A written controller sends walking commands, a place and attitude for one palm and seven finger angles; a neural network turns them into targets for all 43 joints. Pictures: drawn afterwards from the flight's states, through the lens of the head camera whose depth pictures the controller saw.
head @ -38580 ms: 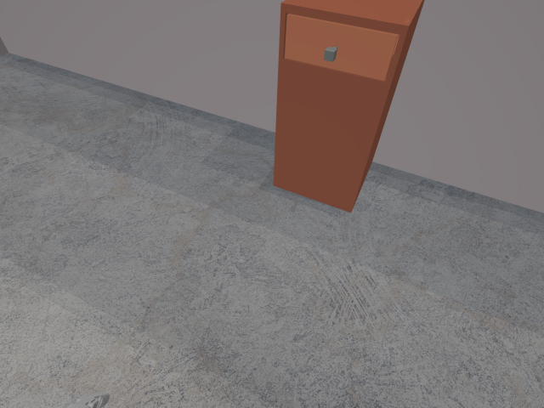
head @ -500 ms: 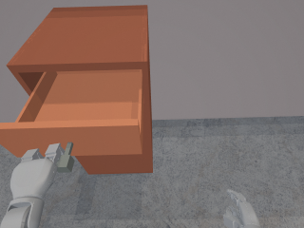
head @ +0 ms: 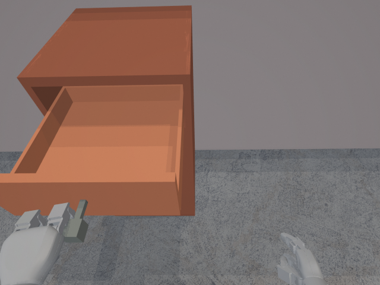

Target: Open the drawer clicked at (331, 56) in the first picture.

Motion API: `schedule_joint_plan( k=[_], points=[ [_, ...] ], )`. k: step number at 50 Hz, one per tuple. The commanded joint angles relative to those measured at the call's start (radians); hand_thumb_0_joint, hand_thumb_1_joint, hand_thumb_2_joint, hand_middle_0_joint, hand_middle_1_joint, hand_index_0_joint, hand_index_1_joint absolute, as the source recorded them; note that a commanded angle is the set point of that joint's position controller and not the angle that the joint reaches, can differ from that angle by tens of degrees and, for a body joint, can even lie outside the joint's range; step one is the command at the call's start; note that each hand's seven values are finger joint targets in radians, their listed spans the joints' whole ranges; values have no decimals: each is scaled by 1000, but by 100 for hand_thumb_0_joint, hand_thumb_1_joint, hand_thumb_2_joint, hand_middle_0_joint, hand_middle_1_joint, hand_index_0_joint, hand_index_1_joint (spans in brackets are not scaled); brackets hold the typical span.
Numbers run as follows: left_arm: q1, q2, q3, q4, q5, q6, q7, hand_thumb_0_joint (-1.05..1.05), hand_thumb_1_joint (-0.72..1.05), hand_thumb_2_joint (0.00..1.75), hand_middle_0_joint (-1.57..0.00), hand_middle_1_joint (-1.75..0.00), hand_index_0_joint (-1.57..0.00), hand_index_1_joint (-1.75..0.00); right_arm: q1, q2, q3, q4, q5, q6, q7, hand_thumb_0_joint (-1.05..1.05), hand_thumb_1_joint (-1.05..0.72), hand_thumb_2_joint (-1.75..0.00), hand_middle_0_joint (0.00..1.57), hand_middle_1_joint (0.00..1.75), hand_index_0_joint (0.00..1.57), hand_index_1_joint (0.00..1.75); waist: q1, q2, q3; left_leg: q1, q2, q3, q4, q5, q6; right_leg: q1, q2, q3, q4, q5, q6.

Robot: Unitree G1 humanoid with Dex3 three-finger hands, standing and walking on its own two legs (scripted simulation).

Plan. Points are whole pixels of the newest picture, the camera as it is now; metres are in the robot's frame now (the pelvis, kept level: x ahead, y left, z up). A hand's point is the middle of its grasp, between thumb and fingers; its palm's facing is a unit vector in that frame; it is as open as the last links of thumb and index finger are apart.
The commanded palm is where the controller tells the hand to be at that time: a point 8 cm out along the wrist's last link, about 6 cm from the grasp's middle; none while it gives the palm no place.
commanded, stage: pull the drawer open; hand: left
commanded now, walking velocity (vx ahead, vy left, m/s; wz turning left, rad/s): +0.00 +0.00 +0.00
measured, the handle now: (77, 220) +0.22 +0.25 +0.04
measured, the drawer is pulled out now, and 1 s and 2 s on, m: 0.28 0.30 0.30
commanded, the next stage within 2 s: open the thumb to release the handle in 0.28 s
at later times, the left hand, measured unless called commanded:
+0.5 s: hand (41, 256) +0.15 +0.30 +0.03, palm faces +0.03 +0.01 -1.00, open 5.3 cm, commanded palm +0.12 +0.29 +0.07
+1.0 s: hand (39, 268) +0.14 +0.30 +0.02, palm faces +0.01 -0.04 -1.00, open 13.3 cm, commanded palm +0.12 +0.27 +0.07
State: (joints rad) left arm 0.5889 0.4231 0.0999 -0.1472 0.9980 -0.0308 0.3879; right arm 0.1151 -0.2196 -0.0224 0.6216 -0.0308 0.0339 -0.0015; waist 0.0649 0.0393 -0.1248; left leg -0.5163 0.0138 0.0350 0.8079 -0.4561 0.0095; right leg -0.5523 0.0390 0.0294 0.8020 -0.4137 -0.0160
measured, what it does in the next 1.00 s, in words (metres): stands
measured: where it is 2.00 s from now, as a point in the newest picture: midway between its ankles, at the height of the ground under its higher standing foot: outside the picture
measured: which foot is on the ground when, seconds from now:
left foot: down 0.00-1.00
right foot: down 0.00-1.00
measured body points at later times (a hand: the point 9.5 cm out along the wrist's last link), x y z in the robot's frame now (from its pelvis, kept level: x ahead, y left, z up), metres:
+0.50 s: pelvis -0.02 +0.00 +0.00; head +0.02 -0.02 +0.45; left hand +0.15 +0.29 +0.08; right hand +0.19 -0.23 -0.11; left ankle -0.03 +0.11 -0.70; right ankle -0.01 -0.11 -0.70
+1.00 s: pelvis -0.03 +0.00 +0.00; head +0.00 -0.01 +0.45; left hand +0.13 +0.29 +0.07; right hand +0.19 -0.21 -0.10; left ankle -0.03 +0.11 -0.70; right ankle -0.01 -0.11 -0.70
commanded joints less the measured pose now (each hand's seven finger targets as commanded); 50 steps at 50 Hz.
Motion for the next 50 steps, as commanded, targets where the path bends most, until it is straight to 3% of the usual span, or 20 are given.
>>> schedule_joint_plan(
  k=[1,5,7,15,17,18,19,20,22,23,27,28,34,36,39,41,47,48,49,50],
  points=[
    [161,197,157,-180,-14,-9,53,0,90,90,-40,-135,-40,-135,-115,-118,-32,-161,1,-46,-14,0,-90,-90,20,30,20,30,39,-10,-144,105,-25,-30,-82,460,-1,127,6,-1,-93,435,-23],
    [170,191,165,-160,-17,-15,56,0,90,90,-40,-135,-40,-135,-121,-113,-29,-158,-1,-45,-17,0,-90,-90,20,30,20,30,38,-13,-98,82,-33,-28,-82,384,4,106,3,2,-100,399,-22],
    [105,237,205,-187,-7,-28,65,0,90,90,-40,-135,-40,-135,-125,-119,-22,-160,-11,-40,-22,0,-90,-90,20,30,20,30,39,2,-118,86,-39,-27,-80,357,5,94,-1,24,-99,380,-21],
    [138,197,182,-168,-19,-35,81,0,90,90,-40,-135,-40,-135,-121,-112,-36,-155,-4,-44,-23,0,-90,-90,20,30,20,30,41,41,-119,80,-38,-27,-83,336,1,95,3,0,-98,346,-27],
    [79,230,211,-170,-15,-35,87,0,90,90,-40,-135,-40,-135,-128,-115,-29,-153,-7,-42,-26,0,-90,-90,20,30,20,30,37,19,-122,75,-40,-30,-83,316,0,78,4,11,-98,315,-24],
    [116,197,185,-148,-20,-27,85,0,90,90,-40,-135,-40,-135,-124,-111,-39,-154,-4,-46,-29,0,-90,-90,20,30,20,30,38,27,-112,71,-39,-29,-85,309,2,90,4,-5,-102,317,-27],
    [-140,246,191,-142,-4,-33,93,0,90,90,-40,-135,-40,-135,-127,-124,-27,-135,-6,-41,-39,0,-90,-90,20,30,20,30,-14,-9,-87,52,-42,-38,-71,270,2,31,3,3,-98,277,-17],
    [-138,241,199,-110,5,-34,96,0,83,87,-40,-134,-40,-134,-120,-116,-42,-134,-8,-47,-48,0,-90,-90,20,30,20,30,7,20,-98,60,-41,-36,-73,252,3,39,3,-5,-102,255,-20],
    [-114,231,190,-94,10,-30,103,0,69,81,-38,-133,-38,-133,-120,-115,-33,-136,-10,-53,-49,0,-90,-90,20,30,20,30,17,33,-127,78,-43,-33,-78,261,1,42,3,-3,-98,246,-21],
    [-90,182,144,-69,0,-17,92,0,62,78,-38,-132,-38,-132,-112,-112,-45,-132,0,-56,-49,0,-90,-90,20,30,20,30,10,27,-118,83,-41,-35,-83,265,0,51,9,-15,-106,255,-24],
    [-129,200,119,-95,-21,9,47,0,34,66,-36,-129,-36,-129,-124,-126,-33,-137,1,-59,-57,0,-90,-90,20,30,20,30,14,-9,-177,103,-41,-31,-96,289,4,104,-5,-4,-116,292,-14],
    [-110,182,95,-79,-23,18,33,0,27,63,-35,-128,-35,-128,-125,-124,-41,-130,5,-59,-60,0,-90,-90,20,30,20,30,10,-16,-157,103,-41,-31,-99,292,7,115,-1,-5,-126,305,-18],
    [-128,231,125,-118,5,-17,4,0,-15,45,-32,-124,-32,-124,-131,-122,-20,-136,-6,-57,-56,0,-90,-90,20,30,20,30,18,-27,-86,88,-39,-36,-114,289,7,90,-5,-10,-132,273,-16],
    [-89,245,154,-124,3,-34,11,0,-29,39,-32,-122,-32,-122,-127,-120,-29,-136,-3,-56,-54,0,-90,-90,20,30,20,30,31,19,-78,99,-38,-35,-126,298,1,104,3,-7,-141,266,-27],
    [-101,206,134,-125,8,-51,31,0,-50,30,-30,-120,-30,-120,-126,-110,-23,-139,-7,-59,-45,0,-90,-90,20,30,20,30,25,21,-83,98,-38,-37,-114,279,-1,67,2,-21,-127,228,-22],
    [-116,203,137,-94,-1,-50,30,0,-50,30,-30,-120,-30,-120,-120,-115,-35,-129,-2,-59,-49,0,-90,-90,20,30,20,30,16,13,-65,95,-36,-40,-119,259,-5,66,8,-19,-142,217,-25],
    [-217,189,103,-130,5,-55,42,0,-50,30,-30,-120,-30,-120,-120,-116,-28,-134,-9,-71,-53,0,-90,-90,20,30,20,30,5,9,-123,110,-39,-40,-105,237,0,40,-1,-26,-127,183,-16],
    [-201,169,81,-105,4,-48,39,0,-50,30,-30,-120,-30,-120,-116,-113,-40,-126,-4,-72,-56,0,-90,-90,20,30,20,30,0,3,-111,111,-38,-42,-106,236,0,46,6,-33,-132,188,-20],
    [-221,65,-29,-147,5,-48,34,0,-50,30,-30,-120,-30,-120,-122,-107,-29,-142,-10,-80,-46,0,-90,-90,20,30,20,30,-13,16,-125,122,-38,-43,-99,240,1,13,1,-42,-122,173,-15],
    [-237,84,-22,-141,7,-48,31,0,-50,30,-30,-120,-30,-120,-112,-108,-42,-131,-3,-86,-46,0,-90,-90,20,30,20,30,-20,14,-102,123,-32,-48,-103,242,-3,11,7,-43,-128,171,-20]
  ],
)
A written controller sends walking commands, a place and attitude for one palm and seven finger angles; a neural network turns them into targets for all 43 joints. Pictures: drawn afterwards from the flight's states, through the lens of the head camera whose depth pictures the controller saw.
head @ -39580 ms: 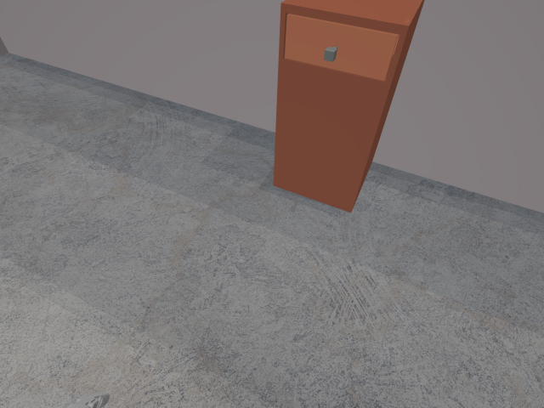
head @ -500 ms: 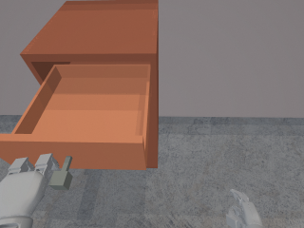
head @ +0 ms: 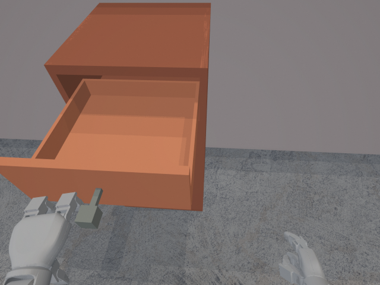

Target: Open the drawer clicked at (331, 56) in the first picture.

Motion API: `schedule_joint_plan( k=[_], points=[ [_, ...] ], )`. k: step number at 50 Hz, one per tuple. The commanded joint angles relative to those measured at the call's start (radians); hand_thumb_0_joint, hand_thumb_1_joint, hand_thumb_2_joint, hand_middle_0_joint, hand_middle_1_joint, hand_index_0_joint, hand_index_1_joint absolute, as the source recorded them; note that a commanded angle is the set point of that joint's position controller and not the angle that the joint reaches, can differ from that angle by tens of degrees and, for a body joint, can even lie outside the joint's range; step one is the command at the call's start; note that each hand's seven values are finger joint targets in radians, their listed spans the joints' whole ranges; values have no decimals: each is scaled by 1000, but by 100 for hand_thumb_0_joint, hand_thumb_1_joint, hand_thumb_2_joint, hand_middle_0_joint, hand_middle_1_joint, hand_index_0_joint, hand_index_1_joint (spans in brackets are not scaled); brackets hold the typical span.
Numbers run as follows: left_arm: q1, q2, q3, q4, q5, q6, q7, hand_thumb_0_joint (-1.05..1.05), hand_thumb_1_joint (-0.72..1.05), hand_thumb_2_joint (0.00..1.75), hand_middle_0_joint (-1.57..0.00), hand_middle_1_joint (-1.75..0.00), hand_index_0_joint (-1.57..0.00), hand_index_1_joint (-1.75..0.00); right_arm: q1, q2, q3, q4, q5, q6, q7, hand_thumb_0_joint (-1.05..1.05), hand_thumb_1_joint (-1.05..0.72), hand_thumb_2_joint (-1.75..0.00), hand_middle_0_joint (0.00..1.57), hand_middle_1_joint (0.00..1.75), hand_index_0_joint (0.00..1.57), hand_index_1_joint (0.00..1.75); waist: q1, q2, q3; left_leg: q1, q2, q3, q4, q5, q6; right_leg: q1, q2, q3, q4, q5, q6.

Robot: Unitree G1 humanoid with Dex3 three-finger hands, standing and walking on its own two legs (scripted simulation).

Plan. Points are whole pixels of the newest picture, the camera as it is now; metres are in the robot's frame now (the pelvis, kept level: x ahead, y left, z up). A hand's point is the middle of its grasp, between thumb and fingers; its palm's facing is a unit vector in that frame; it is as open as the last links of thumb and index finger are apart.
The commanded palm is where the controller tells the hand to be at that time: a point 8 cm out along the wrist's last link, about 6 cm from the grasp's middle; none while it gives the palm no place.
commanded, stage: lift the hand off the handle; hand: left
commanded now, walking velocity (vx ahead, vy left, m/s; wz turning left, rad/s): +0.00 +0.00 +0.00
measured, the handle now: (92, 207) +0.24 +0.24 +0.04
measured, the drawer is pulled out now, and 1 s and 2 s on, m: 0.30 0.30 0.30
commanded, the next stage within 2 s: draw the hand back to the body in 1.58 s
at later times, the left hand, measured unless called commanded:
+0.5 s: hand (66, 225) +0.20 +0.27 +0.05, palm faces +0.03 -0.03 -1.00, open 13.7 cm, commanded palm +0.17 +0.26 +0.11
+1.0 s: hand (41, 210) +0.19 +0.28 +0.12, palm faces +0.03 -0.02 -1.00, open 13.8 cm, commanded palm +0.17 +0.27 +0.18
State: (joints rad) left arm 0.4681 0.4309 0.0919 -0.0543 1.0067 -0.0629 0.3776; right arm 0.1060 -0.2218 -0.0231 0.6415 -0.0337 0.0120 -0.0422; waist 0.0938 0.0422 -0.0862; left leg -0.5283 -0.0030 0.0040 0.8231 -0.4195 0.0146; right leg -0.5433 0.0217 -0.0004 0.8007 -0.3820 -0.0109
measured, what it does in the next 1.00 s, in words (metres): stands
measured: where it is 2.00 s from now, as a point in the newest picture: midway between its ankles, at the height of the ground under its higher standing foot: outside the picture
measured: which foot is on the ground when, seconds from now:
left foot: down 0.00-1.00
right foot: down 0.00-1.00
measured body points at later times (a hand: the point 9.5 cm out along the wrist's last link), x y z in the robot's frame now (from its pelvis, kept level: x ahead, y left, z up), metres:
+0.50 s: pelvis +0.01 +0.00 +0.01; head +0.02 -0.02 +0.46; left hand +0.19 +0.27 +0.10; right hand +0.21 -0.22 -0.09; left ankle +0.00 +0.11 -0.70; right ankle +0.01 -0.12 -0.70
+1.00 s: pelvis +0.01 -0.01 +0.03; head +0.01 -0.04 +0.47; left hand +0.19 +0.28 +0.17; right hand +0.24 -0.22 -0.06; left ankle +0.00 +0.11 -0.70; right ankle +0.01 -0.12 -0.70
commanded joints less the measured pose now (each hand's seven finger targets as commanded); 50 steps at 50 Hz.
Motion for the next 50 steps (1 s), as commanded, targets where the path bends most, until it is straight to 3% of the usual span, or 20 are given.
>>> schedule_joint_plan(
  k=[1,4,7,11,12,13,15,17,22,25,28,31,32,36,38,40,42,45,46,50],
  points=[
    [-121,86,-10,-244,0,-16,38,0,-50,30,-30,-120,-30,-120,-101,-112,-40,-151,-2,-64,-6,0,-90,-90,20,30,20,30,-46,12,-157,139,-14,-18,-122,214,-10,14,25,-16,-126,135,-27],
    [-144,180,57,-240,56,6,60,0,-50,30,-30,-120,-30,-120,-103,-107,-21,-155,-17,-51,-4,0,-90,-90,20,30,20,30,-16,-11,-179,122,-19,-17,-116,210,-9,12,20,-6,-112,127,-30],
    [-153,153,25,-213,69,44,50,0,-50,30,-30,-120,-30,-120,-113,-105,-15,-159,-12,-39,-1,0,-90,-90,20,30,20,30,-15,-2,-158,116,-18,-12,-124,191,-10,15,18,-1,-118,114,-30],
    [-156,151,29,-194,19,74,24,0,-50,30,-30,-120,-30,-120,-128,-109,-21,-158,5,-34,-13,0,-90,-90,20,30,20,30,-17,14,-138,122,-17,-14,-148,202,-10,73,24,-8,-142,146,-32],
    [-183,162,29,-211,23,70,22,0,-50,30,-30,-120,-30,-120,-128,-107,-10,-164,0,-36,-14,0,-90,-90,20,30,20,30,-13,19,-159,130,-17,-14,-145,210,-7,65,17,-7,-130,142,-26],
    [-177,143,17,-183,10,75,15,0,-50,30,-30,-120,-30,-120,-126,-106,-20,-153,7,-34,-17,0,-90,-90,20,30,20,30,-24,7,-134,128,-17,-16,-150,204,-8,71,23,-12,-142,148,-29],
    [-189,145,15,-202,11,67,9,0,-50,30,-30,-120,-30,-120,-127,-104,-19,-156,6,-37,-17,0,-90,-90,20,30,20,30,-20,17,-133,138,-17,-16,-158,197,-7,69,24,-9,-150,134,-29],
    [-193,192,47,-272,16,58,12,0,-50,30,-30,-120,-30,-120,-126,-104,-7,-169,-1,-40,-16,0,-90,-90,20,30,20,30,-1,46,-190,164,-16,-12,-164,222,-7,95,17,-6,-143,138,-28],
    [-123,204,76,-333,-10,50,-3,0,-50,30,-30,-120,-30,-120,-126,-102,-6,-174,3,-44,-14,0,-90,-90,20,30,20,30,0,29,-175,183,-15,-11,-171,291,-6,134,15,1,-158,214,-25],
    [-101,171,49,-350,-28,57,-20,0,-50,30,-30,-120,-30,-120,-133,-102,-15,-168,10,-43,-10,0,-90,-90,20,30,20,30,-9,44,-138,197,-13,-12,-187,306,-8,142,18,-5,-178,229,-25],
    [-95,188,66,-338,-36,75,-37,0,-50,30,-30,-120,-30,-120,-135,-104,-14,-163,13,-37,-7,0,-90,-90,20,30,20,30,-8,16,-120,205,-12,-12,-203,299,-9,162,17,-2,-197,232,-23],
    [-71,228,102,-331,-39,105,-62,0,-50,30,-30,-120,-30,-120,-148,-110,-7,-168,18,-21,-6,0,-90,-90,20,30,20,30,10,-14,-104,209,-13,-10,-230,304,-11,207,14,10,-224,251,-21],
    [-80,221,85,-359,-36,112,-71,0,-50,30,-30,-120,-30,-120,-151,-105,6,-183,15,-21,-3,0,-90,-90,20,30,20,30,14,-13,-116,214,-15,-6,-229,296,-4,206,3,6,-220,243,-12],
    [-60,274,137,-374,-75,129,-118,0,-50,30,-30,-120,-30,-120,-165,-109,5,-179,24,-11,-14,0,-90,-90,20,30,20,30,21,-20,-107,248,-20,-1,-253,321,-3,278,3,30,-263,312,-13],
    [-107,286,141,-370,-91,127,-144,0,-50,30,-30,-120,-30,-120,-171,-108,10,-170,24,-6,-20,0,-90,-90,20,30,20,30,9,-38,-64,242,-22,-2,-265,290,2,272,1,29,-283,284,-7],
    [-141,292,137,-386,-90,113,-165,0,-50,30,-30,-120,-30,-120,-172,-109,13,-171,19,-9,-23,0,-90,-90,20,30,20,30,9,-1,-50,261,-23,-1,-276,293,5,273,-3,28,-300,278,-5],
    [-146,309,150,-413,-99,98,-185,0,-50,30,-30,-120,-30,-120,-169,-109,22,-181,16,-15,-26,0,-90,-90,20,30,20,30,11,14,-74,292,-22,2,-273,313,7,285,-9,26,-307,289,0],
    [-182,332,169,-388,-121,79,-220,0,-50,30,-30,-120,-30,-120,-165,-115,15,-162,17,-14,-35,0,-90,-90,20,30,20,30,3,-8,-51,301,-26,2,-282,311,8,294,-7,35,-335,300,3],
    [-166,354,197,-392,-130,74,-230,0,-50,30,-30,-120,-30,-120,-171,-118,16,-165,17,-15,-37,0,-90,-90,20,30,20,30,10,6,-50,315,-24,-2,-287,319,5,308,-6,45,-348,303,0],
    [-191,357,197,-431,-145,51,-254,0,-50,30,-30,-120,-30,-120,-169,-118,14,-166,17,-18,-37,0,-90,-90,20,30,20,30,16,37,-70,336,-25,0,-302,344,4,325,-9,26,-354,314,2]
  ],
)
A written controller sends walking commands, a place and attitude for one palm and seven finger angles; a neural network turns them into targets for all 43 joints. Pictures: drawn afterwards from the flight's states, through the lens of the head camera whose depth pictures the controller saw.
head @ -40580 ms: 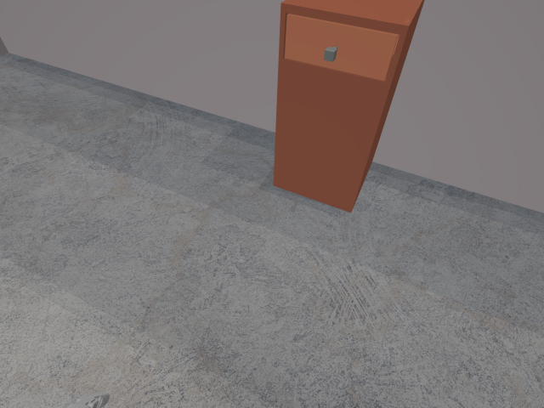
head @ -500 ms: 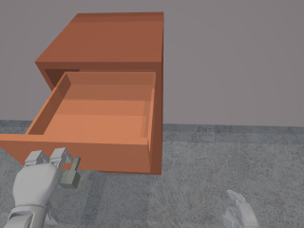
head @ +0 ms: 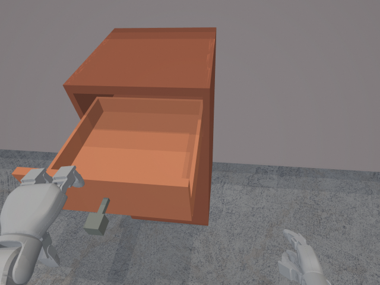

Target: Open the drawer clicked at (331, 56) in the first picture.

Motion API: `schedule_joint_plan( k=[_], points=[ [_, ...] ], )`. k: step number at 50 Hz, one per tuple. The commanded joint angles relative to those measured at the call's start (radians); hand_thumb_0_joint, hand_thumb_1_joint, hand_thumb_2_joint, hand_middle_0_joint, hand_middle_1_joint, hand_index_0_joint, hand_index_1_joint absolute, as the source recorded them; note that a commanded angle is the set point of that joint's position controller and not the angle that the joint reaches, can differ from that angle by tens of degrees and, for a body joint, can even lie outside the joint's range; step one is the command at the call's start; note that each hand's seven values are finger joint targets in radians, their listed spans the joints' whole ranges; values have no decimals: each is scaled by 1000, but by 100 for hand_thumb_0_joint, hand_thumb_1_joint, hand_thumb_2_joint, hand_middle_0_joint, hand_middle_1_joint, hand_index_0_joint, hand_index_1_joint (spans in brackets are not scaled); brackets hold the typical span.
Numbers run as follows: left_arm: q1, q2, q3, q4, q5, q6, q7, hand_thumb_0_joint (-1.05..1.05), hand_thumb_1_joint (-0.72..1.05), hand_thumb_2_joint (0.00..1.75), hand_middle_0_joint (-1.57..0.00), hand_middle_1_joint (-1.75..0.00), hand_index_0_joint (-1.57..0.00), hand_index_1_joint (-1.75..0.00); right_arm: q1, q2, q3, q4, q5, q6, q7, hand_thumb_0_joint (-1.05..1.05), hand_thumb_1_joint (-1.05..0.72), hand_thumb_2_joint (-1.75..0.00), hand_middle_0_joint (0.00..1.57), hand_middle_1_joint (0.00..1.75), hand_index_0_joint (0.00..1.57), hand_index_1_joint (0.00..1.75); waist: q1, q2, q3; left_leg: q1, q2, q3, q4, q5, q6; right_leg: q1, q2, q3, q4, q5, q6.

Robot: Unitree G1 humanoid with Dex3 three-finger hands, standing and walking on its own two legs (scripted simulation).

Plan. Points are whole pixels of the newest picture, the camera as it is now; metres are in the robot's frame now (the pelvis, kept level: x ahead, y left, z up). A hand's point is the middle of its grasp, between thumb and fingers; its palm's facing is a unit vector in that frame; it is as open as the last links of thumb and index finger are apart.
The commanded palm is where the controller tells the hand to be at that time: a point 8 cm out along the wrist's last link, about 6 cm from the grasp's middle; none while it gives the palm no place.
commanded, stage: lift the hand off the handle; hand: left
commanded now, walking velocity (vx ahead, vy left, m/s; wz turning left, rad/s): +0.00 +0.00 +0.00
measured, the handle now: (100, 215) +0.23 +0.25 +0.01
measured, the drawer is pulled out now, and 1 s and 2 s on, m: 0.30 0.30 0.30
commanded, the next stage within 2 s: draw the hand back to the body in 0.58 s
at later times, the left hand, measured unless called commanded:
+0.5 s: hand (40, 191) +0.20 +0.29 +0.16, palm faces +0.14 -0.02 -0.99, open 13.8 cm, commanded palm +0.16 +0.28 +0.22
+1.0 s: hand (35, 201) +0.18 +0.29 +0.15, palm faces +0.10 -0.03 -0.99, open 13.8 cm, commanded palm +0.15 +0.28 +0.21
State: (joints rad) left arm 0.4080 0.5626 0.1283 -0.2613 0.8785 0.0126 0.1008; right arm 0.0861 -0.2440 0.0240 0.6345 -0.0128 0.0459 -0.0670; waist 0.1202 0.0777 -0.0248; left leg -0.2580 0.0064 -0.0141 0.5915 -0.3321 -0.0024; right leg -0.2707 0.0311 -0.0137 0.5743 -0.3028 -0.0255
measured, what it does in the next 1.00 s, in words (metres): stands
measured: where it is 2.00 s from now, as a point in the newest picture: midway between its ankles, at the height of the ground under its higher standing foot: outside the picture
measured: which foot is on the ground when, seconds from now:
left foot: down 0.00-1.00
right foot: down 0.00-1.00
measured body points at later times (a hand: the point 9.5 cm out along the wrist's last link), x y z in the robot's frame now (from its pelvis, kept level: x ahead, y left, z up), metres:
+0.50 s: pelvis -0.02 +0.02 +0.01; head -0.03 -0.02 +0.46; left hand +0.18 +0.28 +0.21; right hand +0.22 -0.17 -0.08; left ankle -0.01 +0.12 -0.73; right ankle +0.00 -0.10 -0.73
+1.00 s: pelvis -0.02 +0.01 +0.01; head -0.03 -0.03 +0.46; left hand +0.17 +0.29 +0.21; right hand +0.20 -0.19 -0.08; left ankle -0.01 +0.12 -0.73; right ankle +0.00 -0.10 -0.73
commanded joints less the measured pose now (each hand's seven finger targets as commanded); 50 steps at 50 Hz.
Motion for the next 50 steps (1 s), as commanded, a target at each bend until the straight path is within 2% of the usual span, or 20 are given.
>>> schedule_joint_plan(
  k=[1,4,6,11,14,18,22,23,26,27,28,31,32,36,37,38,41,42,46,50],
  points=[
    [-110,233,178,-246,-29,-28,19,0,-50,30,-30,-120,-30,-120,-158,-100,-33,-166,-1,-55,-13,0,-90,-90,20,30,20,30,-6,16,-147,82,-32,13,-74,268,18,72,-16,47,-134,243,12],
    [-70,237,191,-271,-46,-29,13,0,-50,30,-30,-120,-30,-120,-143,-100,-32,-173,-3,-56,-9,0,-90,-90,20,30,20,30,-1,-24,-155,75,-29,17,-83,299,18,91,-22,22,-126,279,21],
    [-34,258,227,-276,-58,-17,7,0,-50,30,-30,-120,-30,-120,-161,-107,-33,-173,4,-50,-7,0,-90,-90,20,30,20,30,9,-9,-143,86,-26,14,-93,313,13,108,-17,36,-140,297,14],
    [-108,245,205,-320,-70,8,-11,0,-50,30,-30,-120,-30,-120,-172,-103,-30,-180,16,-51,3,0,-90,-90,20,30,20,30,0,30,-98,91,-17,9,-129,304,8,91,-14,6,-161,223,13],
    [-140,199,133,-364,-74,21,-30,0,-50,30,-30,-120,-30,-120,-159,-103,-29,-189,16,-57,7,0,-90,-90,20,30,20,30,-6,7,-116,105,-17,10,-151,304,12,99,-19,-19,-167,201,20],
    [-252,246,141,-293,-56,60,-59,0,-50,30,-30,-120,-30,-120,-172,-101,-18,-162,25,-52,6,0,-90,-90,20,30,20,30,-15,-17,-55,84,-13,4,-192,228,10,93,-15,-20,-199,109,14],
    [-327,271,145,-342,-37,77,-85,0,-50,30,-30,-120,-30,-120,-184,-92,1,-184,23,-61,16,0,-90,-90,20,30,20,30,11,21,-126,104,-15,-5,-208,259,8,152,-20,-24,-189,122,8],
    [-324,284,157,-330,-47,83,-91,0,-50,30,-30,-120,-30,-120,-190,-94,-11,-165,28,-53,15,0,-90,-90,20,30,20,30,4,28,-125,118,-15,-3,-216,274,8,160,-13,-17,-201,143,6],
    [-294,250,140,-338,-72,100,-122,0,-50,30,-30,-120,-30,-120,-213,-93,-5,-186,38,-60,28,0,-90,-90,20,30,20,30,10,39,-114,112,-9,-5,-221,282,4,168,-5,-19,-204,155,7],
    [-287,202,85,-310,-72,104,-138,0,-50,30,-30,-120,-30,-120,-191,-86,6,-182,31,-60,35,0,-90,-90,20,30,20,30,2,2,-90,96,-12,0,-228,271,3,154,-11,-37,-200,138,11],
    [-251,209,94,-256,-85,115,-151,0,-50,30,-30,-120,-30,-120,-183,-92,-5,-161,38,-48,34,0,-90,-90,20,30,20,30,-7,-12,-39,84,-8,3,-241,251,5,140,-5,-35,-214,132,12],
    [-292,272,153,-273,-76,128,-170,0,-50,30,-30,-120,-30,-120,-202,-105,3,-179,45,-44,39,0,-90,-90,20,30,20,30,3,-16,-51,57,-5,3,-241,218,6,160,-2,-22,-213,118,11],
    [-319,245,112,-297,-56,121,-176,0,-50,30,-30,-120,-30,-120,-197,-98,12,-190,35,-45,44,0,-90,-90,20,30,20,30,8,-19,-85,67,-11,6,-238,226,9,166,-12,-28,-204,109,9],
    [-316,293,171,-341,-69,74,-158,0,-50,30,-30,-120,-30,-120,-196,-101,1,-191,35,-60,35,0,-90,-90,20,30,20,30,3,12,-118,106,-11,10,-216,216,14,163,-6,-11,-223,111,12],
    [-326,265,140,-352,-58,56,-155,0,-50,30,-30,-120,-30,-120,-183,-92,9,-194,25,-67,38,0,-90,-90,20,30,20,30,5,3,-132,108,-16,6,-213,225,14,160,-15,-25,-217,104,11],
    [-308,259,141,-320,-73,45,-150,0,-50,30,-30,-120,-30,-120,-179,-92,-2,-177,27,-66,31,0,-90,-90,20,30,20,30,-6,13,-98,113,-17,9,-218,212,14,140,-12,-23,-231,96,12],
    [-302,317,219,-335,-83,18,-125,0,-50,30,-30,-120,-30,-120,-181,-102,-6,-177,28,-77,26,0,-90,-90,20,30,20,30,6,38,-99,117,-14,5,-202,209,10,138,-10,-9,-237,93,8],
    [-321,276,175,-317,-70,16,-123,0,-50,30,-30,-120,-30,-120,-173,-91,1,-175,20,-79,28,0,-90,-90,20,30,20,30,3,21,-100,113,-21,9,-195,215,11,126,-20,-19,-232,85,11],
    [-286,308,224,-285,-93,18,-110,0,-50,30,-30,-120,-30,-120,-181,-104,-14,-166,33,-79,26,0,-90,-90,20,30,20,30,3,34,-87,109,-19,8,-190,218,6,127,-16,-1,-237,99,11],
    [-276,273,172,-265,-99,27,-126,0,-50,30,-30,-120,-30,-120,-168,-108,-18,-170,30,-74,21,0,-90,-90,20,30,20,30,-5,3,-74,97,-24,13,-196,210,11,118,-23,-15,-230,98,18]
  ],
)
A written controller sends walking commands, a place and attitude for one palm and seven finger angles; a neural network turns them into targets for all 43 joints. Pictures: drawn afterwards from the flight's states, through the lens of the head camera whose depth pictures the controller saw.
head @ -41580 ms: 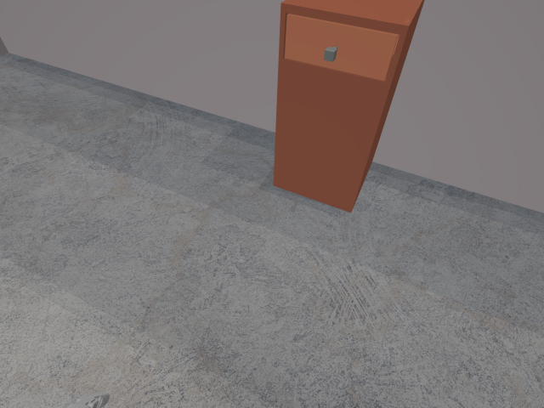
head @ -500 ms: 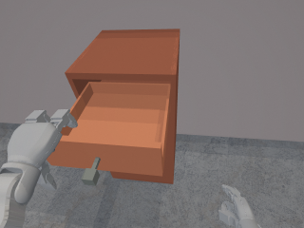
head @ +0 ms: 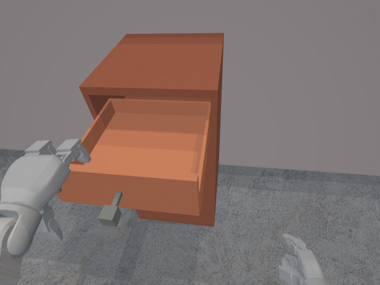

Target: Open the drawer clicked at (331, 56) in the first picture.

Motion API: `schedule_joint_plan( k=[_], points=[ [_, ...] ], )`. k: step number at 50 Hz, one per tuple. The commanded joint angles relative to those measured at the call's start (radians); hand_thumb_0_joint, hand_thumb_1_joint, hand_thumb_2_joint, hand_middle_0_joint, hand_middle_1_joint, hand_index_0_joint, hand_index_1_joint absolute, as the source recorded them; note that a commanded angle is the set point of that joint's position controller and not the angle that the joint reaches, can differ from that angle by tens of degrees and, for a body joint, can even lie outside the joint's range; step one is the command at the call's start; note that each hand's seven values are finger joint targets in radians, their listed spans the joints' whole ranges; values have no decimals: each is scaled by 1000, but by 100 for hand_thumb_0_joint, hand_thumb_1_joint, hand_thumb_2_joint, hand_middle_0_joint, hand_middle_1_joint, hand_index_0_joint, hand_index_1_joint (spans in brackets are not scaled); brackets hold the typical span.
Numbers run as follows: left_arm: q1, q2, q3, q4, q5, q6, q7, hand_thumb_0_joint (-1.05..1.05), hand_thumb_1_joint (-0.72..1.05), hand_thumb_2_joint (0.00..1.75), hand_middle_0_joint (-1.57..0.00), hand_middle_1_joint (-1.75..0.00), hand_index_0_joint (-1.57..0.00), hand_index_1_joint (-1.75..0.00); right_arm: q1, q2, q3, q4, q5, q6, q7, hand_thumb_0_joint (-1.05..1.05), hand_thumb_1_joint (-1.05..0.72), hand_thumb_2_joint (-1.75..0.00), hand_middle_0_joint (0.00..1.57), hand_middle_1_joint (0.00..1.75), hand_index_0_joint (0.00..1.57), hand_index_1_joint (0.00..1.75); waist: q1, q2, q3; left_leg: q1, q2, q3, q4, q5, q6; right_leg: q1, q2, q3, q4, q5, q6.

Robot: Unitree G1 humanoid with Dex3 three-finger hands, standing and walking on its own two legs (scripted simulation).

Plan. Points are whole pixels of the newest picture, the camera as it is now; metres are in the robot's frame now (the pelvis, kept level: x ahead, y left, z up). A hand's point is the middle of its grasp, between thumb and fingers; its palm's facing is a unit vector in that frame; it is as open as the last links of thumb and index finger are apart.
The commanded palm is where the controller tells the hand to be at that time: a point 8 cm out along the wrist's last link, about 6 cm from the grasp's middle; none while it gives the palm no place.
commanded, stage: draw the hand back to the body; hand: left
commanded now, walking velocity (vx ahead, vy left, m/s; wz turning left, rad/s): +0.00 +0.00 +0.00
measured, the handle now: (113, 208) +0.26 +0.24 +0.00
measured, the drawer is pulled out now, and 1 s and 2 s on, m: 0.30 0.30 0.30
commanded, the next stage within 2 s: step back with the hand held close in 1.28 s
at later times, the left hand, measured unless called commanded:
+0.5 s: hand (75, 181) +0.21 +0.23 +0.18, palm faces +0.40 -0.82 -0.41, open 13.3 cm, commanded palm +0.16 +0.27 +0.20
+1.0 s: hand (77, 183) +0.21 +0.23 +0.17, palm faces +0.40 -0.83 -0.40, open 9.3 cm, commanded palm +0.16 +0.27 +0.19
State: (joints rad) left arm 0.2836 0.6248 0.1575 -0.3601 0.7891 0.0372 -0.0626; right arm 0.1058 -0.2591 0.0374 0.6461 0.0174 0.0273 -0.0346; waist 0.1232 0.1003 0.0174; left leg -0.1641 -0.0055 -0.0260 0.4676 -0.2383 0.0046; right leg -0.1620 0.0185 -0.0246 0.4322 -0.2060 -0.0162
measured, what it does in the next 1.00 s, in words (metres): stands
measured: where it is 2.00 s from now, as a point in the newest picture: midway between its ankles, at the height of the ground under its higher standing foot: outside the picture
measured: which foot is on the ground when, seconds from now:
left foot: down 0.00-1.00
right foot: down 0.00-1.00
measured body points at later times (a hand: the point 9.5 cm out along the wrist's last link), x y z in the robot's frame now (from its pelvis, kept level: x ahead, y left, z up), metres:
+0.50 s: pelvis +0.01 -0.01 +0.00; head +0.00 -0.02 +0.45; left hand +0.19 +0.27 +0.20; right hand +0.21 -0.21 -0.07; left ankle +0.01 +0.12 -0.74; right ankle +0.02 -0.11 -0.74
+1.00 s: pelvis +0.03 -0.01 +0.00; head +0.01 -0.03 +0.45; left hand +0.18 +0.27 +0.20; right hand +0.22 -0.22 -0.08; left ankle +0.01 +0.12 -0.74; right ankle +0.02 -0.11 -0.74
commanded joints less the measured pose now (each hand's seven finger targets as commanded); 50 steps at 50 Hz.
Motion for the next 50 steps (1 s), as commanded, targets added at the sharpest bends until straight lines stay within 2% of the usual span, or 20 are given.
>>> schedule_joint_plan(
  k=[1,7,10,11,14,15,16,17,18,19,21,23,25,31,37,38,41,44,46,50],
  points=[
    [-143,220,161,-169,-17,4,34,0,-50,30,-30,-120,-30,-120,-201,-95,-30,-183,6,-61,-10,0,-90,-90,20,30,20,30,-11,-27,-120,6,-9,23,-63,107,3,11,-6,9,-93,-7,8],
    [-77,225,170,-238,-11,-20,33,0,-50,30,-30,-120,-30,-120,-189,-89,-22,-199,-10,-70,-11,0,-90,-90,20,30,20,30,3,-25,-165,14,-12,27,-42,138,8,27,-19,1,-69,27,10],
    [-37,238,204,-252,-17,-33,53,0,-50,30,-30,-120,-30,-120,-181,-94,-32,-194,-11,-66,-11,0,-90,-90,20,30,20,30,3,-39,-147,15,-12,29,-35,166,5,14,-13,0,-68,66,11],
    [-25,249,233,-256,-34,-33,60,0,-50,30,-30,-120,-30,-120,-193,-96,-30,-195,-7,-71,-11,0,-90,-90,20,30,20,30,6,-8,-139,15,-8,26,-30,156,2,15,-10,13,-74,58,8],
    [3,237,238,-198,-35,-34,67,0,-50,30,-30,-120,-30,-120,-170,-94,-35,-180,-10,-61,-10,0,-90,-90,20,30,20,30,3,-59,-100,-9,-10,29,-33,145,2,-5,-13,4,-73,44,14],
    [-88,-132,210,-232,-716,-108,102,0,-47,32,-30,-118,-30,-118,-97,-29,-40,-242,-10,-115,-30,0,-90,-90,20,30,20,30,-108,-135,-5,39,26,39,-39,72,23,-30,5,-21,-108,61,-2],
    [-37,-37,266,-201,-748,-147,125,0,-43,33,-29,-115,-29,-115,-96,-62,-32,-211,-20,-154,-46,0,-90,-90,20,30,20,30,-94,-171,-30,46,34,27,-51,33,17,-13,10,-4,-102,23,-1],
    [11,-64,248,-181,-744,-158,132,0,-40,34,-29,-113,-29,-113,-95,-59,-32,-205,-22,-169,-50,0,-90,-90,20,30,20,30,-83,-133,-8,38,33,35,-48,33,19,-20,-2,-2,-97,23,0],
    [26,-48,293,-254,-803,-176,142,0,-36,36,-29,-111,-29,-111,-76,-56,-35,-212,-18,-173,-58,0,-90,-90,20,30,20,30,-68,-126,-70,58,31,33,-62,55,14,19,-11,-15,-101,24,4],
    [-11,-41,303,-321,-822,-197,153,0,-32,37,-29,-109,-29,-109,-78,-58,-34,-213,-20,-189,-61,0,-90,-90,20,30,20,30,-64,-89,-111,75,27,36,-66,69,12,40,-18,-10,-100,33,5],
    [9,-47,311,-355,-835,-222,176,0,-26,40,-28,-104,-28,-104,-74,-54,-31,-196,-30,-223,-66,0,-90,-90,20,30,20,30,-55,10,-128,85,22,47,-71,81,5,55,-23,-2,-101,41,2],
    [58,-105,269,-332,-846,-226,183,0,-18,43,-28,-100,-28,-100,-60,-44,-27,-188,-31,-237,-61,0,-90,-90,20,30,20,30,-57,-9,-88,54,26,40,-89,84,0,55,-23,-8,-102,39,-1],
    [53,-106,268,-340,-846,-229,186,0,-12,47,-27,-95,-27,-95,-57,-47,-28,-181,-31,-246,-57,0,-90,-90,20,30,20,30,-54,18,-56,38,25,41,-98,109,-2,57,-23,-6,-103,63,-4],
    [73,-116,270,-343,-848,-230,180,0,9,55,-26,-82,-26,-82,-55,-52,-36,-168,-32,-253,-46,0,-90,-90,20,30,20,30,-51,8,-41,31,32,38,-95,191,-7,77,-18,-5,-98,144,-9],
    [144,-131,266,-354,-853,-224,170,0,31,64,-24,-68,-24,-68,-49,-51,-46,-172,-31,-245,-38,0,-90,-90,20,30,20,30,-50,-33,-100,48,36,42,-85,259,-4,103,-23,-8,-74,221,-2],
    [154,-134,267,-344,-855,-220,170,0,34,66,-24,-66,-24,-66,-49,-49,-48,-172,-30,-239,-38,0,-90,-90,20,30,20,30,-50,-67,-99,46,36,43,-82,254,-2,97,-21,-7,-75,220,-1],
    [153,-125,278,-358,-852,-217,169,0,44,70,-23,-59,-23,-59,-52,-51,-53,-171,-28,-234,-41,0,-90,-90,20,30,20,30,-52,-29,-99,60,34,51,-76,250,-2,83,-19,1,-86,219,-1],
    [159,-141,266,-340,-853,-211,171,0,55,75,-22,-52,-22,-52,-46,-45,-51,-174,-28,-225,-43,0,-90,-90,20,30,20,30,-56,-80,-85,51,35,45,-78,229,-1,70,-19,-3,-85,194,3],
    [147,-130,270,-360,-850,-211,170,0,62,78,-22,-48,-22,-48,-53,-49,-53,-174,-26,-225,-45,0,-90,-90,20,30,20,30,-57,-31,-79,60,32,48,-77,220,-1,59,-18,6,-96,186,0],
    [149,-139,261,-343,-850,-203,172,0,76,84,-21,-39,-21,-39,-50,-43,-48,-178,-28,-220,-46,0,-90,-90,20,30,20,30,-57,-65,-69,52,30,43,-80,197,2,53,-19,2,-96,158,3]
  ],
)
